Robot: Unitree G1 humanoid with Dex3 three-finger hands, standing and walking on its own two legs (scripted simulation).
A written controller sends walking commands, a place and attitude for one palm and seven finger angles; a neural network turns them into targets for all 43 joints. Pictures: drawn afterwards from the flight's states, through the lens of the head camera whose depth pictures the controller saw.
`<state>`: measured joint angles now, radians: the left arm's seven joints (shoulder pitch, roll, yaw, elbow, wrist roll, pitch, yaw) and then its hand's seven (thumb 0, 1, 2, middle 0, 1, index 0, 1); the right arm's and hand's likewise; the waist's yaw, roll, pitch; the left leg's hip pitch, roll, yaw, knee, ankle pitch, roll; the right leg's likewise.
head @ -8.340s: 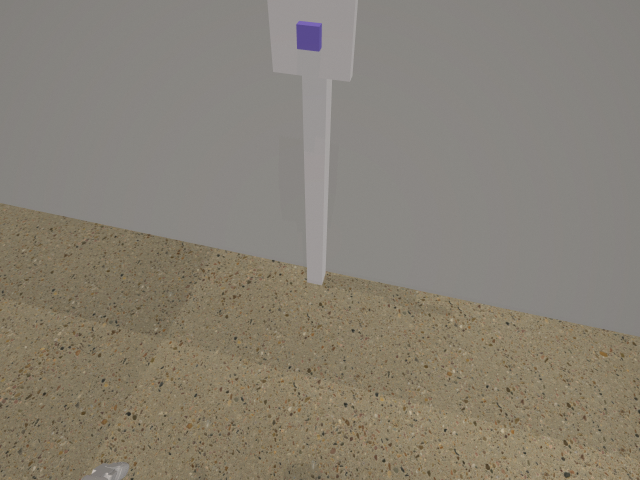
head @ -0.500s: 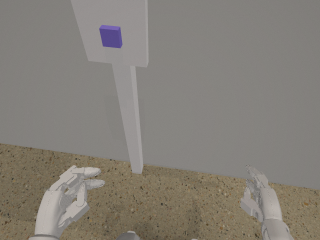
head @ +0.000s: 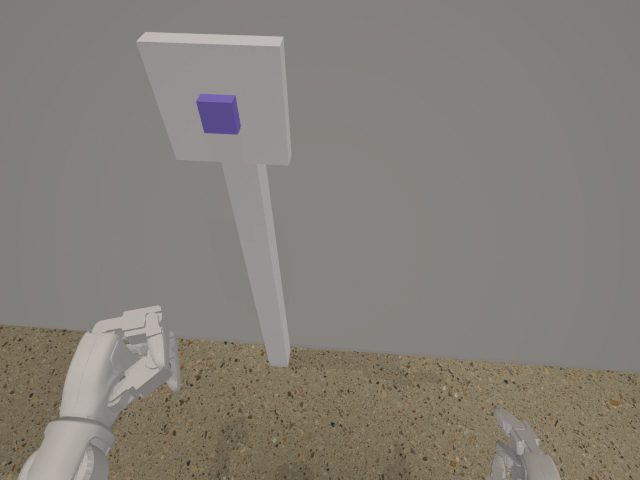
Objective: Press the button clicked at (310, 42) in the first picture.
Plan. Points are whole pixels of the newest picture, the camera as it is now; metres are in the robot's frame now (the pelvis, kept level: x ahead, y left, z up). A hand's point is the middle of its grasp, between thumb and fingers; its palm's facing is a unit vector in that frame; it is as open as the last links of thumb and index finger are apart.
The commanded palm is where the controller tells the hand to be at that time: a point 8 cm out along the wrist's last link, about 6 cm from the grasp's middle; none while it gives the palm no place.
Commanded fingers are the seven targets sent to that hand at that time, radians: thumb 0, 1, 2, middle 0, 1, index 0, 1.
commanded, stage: raise the hand and make a fist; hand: left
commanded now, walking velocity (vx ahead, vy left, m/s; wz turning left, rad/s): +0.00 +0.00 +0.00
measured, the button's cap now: (220, 113) +0.54 +0.18 +0.19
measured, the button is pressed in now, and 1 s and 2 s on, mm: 0 0 0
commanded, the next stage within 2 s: aim a knuckle at the button in 1.00 s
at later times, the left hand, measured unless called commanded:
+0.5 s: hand (118, 299) +0.25 +0.21 +0.17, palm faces +0.04 -0.99 -0.10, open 3.1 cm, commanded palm +0.21 +0.25 +0.18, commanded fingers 0.00 0.90 0.90 -1.30 -1.50 -1.30 -1.50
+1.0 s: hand (120, 298) +0.24 +0.20 +0.19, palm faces +0.05 -0.99 -0.09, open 3.1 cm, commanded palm +0.20 +0.24 +0.19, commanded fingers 0.00 0.90 0.90 -1.30 -1.50 -1.30 -1.50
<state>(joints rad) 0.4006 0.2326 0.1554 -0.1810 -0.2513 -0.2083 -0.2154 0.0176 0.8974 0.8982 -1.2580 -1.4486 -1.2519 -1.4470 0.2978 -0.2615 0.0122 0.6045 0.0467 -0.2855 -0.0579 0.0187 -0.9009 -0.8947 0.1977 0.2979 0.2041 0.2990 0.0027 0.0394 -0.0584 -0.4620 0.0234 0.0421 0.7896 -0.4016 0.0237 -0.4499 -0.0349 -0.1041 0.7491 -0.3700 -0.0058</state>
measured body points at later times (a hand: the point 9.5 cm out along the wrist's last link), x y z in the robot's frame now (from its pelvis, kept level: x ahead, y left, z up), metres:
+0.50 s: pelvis +0.02 -0.01 +0.02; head +0.00 -0.02 +0.47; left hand +0.24 +0.26 +0.18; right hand +0.23 -0.21 -0.04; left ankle +0.00 +0.10 -0.71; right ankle +0.01 -0.12 -0.71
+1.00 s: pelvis +0.00 -0.02 +0.03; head -0.03 -0.04 +0.47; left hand +0.23 +0.25 +0.19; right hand +0.20 -0.24 -0.03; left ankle +0.00 +0.10 -0.71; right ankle +0.01 -0.12 -0.71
